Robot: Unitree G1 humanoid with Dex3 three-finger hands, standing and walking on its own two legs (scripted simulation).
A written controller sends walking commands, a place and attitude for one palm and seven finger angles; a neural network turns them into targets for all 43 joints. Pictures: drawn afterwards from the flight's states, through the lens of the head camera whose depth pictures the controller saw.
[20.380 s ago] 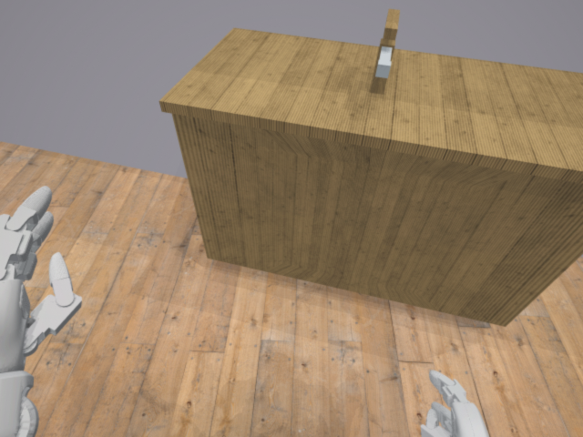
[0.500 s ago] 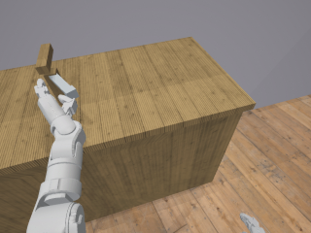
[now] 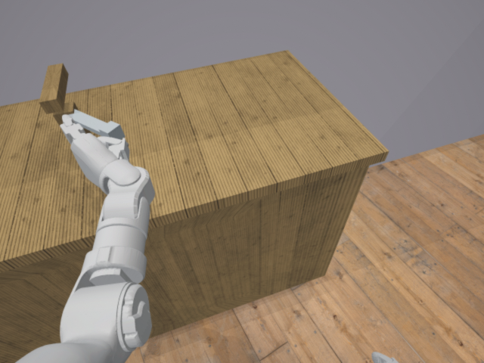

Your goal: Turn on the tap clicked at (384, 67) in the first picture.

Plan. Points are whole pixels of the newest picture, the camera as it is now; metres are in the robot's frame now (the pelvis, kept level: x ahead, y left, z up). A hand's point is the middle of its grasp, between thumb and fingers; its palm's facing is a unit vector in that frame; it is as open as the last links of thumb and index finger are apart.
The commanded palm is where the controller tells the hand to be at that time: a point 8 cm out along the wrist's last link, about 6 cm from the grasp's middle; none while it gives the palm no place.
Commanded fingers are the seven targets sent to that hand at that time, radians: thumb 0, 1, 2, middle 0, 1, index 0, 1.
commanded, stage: push the lever round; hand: left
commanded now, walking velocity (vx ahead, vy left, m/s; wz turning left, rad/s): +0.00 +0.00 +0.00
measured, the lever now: (112, 133) +0.47 +0.25 +0.15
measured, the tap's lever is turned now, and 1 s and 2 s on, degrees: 40 67 77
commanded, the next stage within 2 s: lift the hand up off the lever in 1.10 s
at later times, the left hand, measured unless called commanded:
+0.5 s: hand (143, 131) +0.48 +0.19 +0.15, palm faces +0.82 -0.56 -0.14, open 7.5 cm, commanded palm +0.43 +0.22 +0.14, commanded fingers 0.00 0.90 0.90 -0.15 -0.15 -0.15 -0.15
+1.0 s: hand (149, 122) +0.50 +0.19 +0.15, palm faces +0.82 -0.55 -0.15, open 7.6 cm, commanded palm +0.45 +0.22 +0.14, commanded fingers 0.00 0.90 0.90 -0.15 -0.15 -0.15 -0.15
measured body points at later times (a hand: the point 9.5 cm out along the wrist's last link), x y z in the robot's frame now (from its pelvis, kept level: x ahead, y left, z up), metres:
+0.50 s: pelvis -0.01 -0.01 -0.01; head +0.03 -0.03 +0.44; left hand +0.43 +0.22 +0.16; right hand +0.06 -0.27 -0.15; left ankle -0.01 +0.13 -0.73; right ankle +0.04 -0.08 -0.73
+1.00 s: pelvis +0.01 -0.01 -0.01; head +0.05 -0.04 +0.44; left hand +0.45 +0.21 +0.16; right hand +0.04 -0.27 -0.15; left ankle -0.01 +0.13 -0.73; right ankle +0.04 -0.08 -0.73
